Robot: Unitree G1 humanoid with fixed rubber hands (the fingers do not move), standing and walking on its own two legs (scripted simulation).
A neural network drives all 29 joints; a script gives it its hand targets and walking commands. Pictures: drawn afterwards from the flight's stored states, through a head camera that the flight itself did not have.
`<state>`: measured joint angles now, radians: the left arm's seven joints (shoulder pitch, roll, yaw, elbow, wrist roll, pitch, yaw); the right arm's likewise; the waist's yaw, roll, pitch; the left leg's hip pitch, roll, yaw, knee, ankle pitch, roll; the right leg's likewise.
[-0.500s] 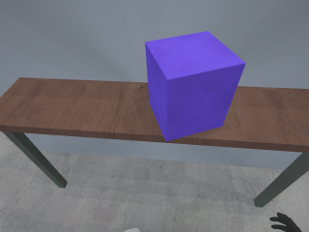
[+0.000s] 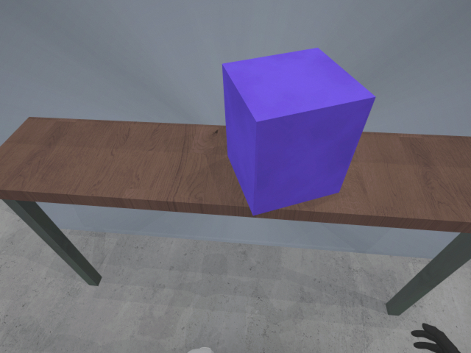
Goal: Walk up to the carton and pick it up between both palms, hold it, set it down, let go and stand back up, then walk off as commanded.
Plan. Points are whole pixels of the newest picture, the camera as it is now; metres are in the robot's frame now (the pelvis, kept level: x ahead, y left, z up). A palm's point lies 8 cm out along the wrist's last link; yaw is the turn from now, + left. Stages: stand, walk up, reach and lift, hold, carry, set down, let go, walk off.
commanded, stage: walk up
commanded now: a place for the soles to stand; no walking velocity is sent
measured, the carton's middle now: (285, 133) +0.55 -0.04 +0.08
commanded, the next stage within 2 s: none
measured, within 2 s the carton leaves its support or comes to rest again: neither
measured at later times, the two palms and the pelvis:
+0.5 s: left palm out of the picture +0.05 +0.32 -0.08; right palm out of the picture +0.15 -0.31 -0.07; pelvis +0.00 +0.00 +0.00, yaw +0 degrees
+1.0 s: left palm out of the picture +0.05 +0.32 -0.08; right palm out of the picture +0.15 -0.31 -0.07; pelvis +0.00 +0.00 +0.00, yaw +0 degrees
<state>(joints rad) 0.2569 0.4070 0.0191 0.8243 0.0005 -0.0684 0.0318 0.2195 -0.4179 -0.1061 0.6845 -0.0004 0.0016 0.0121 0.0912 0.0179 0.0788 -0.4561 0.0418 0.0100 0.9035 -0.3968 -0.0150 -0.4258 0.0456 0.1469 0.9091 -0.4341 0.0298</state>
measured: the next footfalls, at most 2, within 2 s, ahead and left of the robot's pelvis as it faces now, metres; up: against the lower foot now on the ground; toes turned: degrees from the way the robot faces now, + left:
none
